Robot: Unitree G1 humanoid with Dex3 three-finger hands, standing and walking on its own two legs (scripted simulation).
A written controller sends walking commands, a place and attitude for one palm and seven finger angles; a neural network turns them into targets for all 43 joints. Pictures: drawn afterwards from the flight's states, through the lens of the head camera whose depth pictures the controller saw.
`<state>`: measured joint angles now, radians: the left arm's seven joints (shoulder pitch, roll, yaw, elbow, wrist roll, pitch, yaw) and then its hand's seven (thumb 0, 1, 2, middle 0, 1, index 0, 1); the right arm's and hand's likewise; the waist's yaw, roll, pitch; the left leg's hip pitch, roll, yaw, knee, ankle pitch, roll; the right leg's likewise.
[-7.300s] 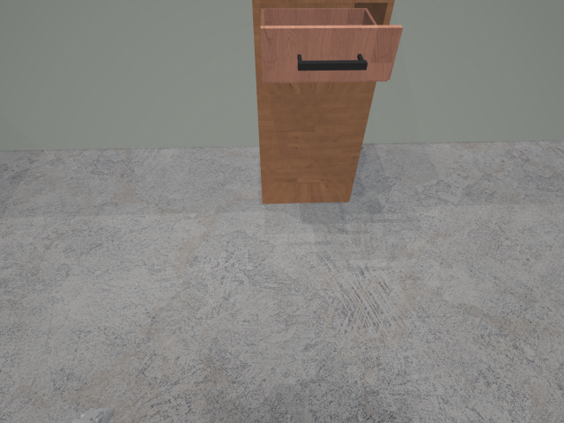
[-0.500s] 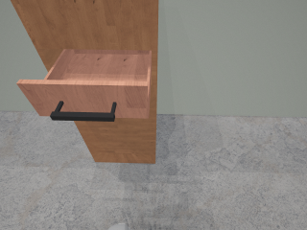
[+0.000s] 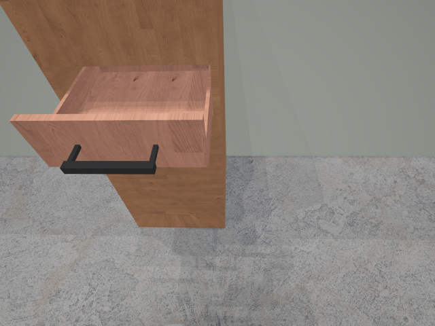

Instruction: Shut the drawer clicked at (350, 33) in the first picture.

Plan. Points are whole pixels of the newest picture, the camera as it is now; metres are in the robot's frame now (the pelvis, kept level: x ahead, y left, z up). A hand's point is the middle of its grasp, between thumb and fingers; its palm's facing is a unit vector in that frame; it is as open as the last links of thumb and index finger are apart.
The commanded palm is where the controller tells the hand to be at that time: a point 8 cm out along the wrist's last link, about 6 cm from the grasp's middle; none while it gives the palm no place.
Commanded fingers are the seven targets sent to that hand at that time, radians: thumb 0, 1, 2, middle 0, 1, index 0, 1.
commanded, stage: come to a stop and stand still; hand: left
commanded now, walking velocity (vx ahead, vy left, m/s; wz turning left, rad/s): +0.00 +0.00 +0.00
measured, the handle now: (112, 158) +0.41 +0.26 +0.06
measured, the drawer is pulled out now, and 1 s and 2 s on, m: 0.19 0.19 0.19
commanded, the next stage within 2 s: look again from close up in 1.80 s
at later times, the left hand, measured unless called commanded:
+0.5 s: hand out of the picture -0.04 +0.14 -0.16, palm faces +0.09 -0.97 -0.21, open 7.3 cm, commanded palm none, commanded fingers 0.00 0.90 0.90 -0.20 -0.30 -0.20 -0.30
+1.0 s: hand out of the picture -0.11 +0.14 -0.17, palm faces +0.10 -0.99 -0.14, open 7.4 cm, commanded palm none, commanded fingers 0.00 0.90 0.90 -0.20 -0.30 -0.20 -0.30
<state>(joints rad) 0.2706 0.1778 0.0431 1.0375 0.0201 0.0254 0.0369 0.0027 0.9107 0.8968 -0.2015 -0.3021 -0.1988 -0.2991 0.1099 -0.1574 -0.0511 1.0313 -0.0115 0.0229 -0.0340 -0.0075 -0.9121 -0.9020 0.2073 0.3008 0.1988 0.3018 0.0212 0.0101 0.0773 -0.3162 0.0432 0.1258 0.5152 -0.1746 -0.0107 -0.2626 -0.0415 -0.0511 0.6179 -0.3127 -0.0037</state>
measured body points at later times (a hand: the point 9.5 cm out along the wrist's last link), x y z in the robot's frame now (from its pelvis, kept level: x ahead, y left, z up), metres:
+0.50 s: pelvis -0.05 -0.04 +0.01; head -0.06 -0.05 +0.46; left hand -0.04 +0.19 -0.14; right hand -0.10 -0.25 -0.15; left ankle -0.06 +0.12 -0.73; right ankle -0.01 -0.09 -0.73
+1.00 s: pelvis -0.07 +0.00 +0.01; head -0.07 +0.00 +0.46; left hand -0.11 +0.20 -0.15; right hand -0.12 -0.20 -0.15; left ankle -0.06 +0.12 -0.73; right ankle -0.01 -0.09 -0.73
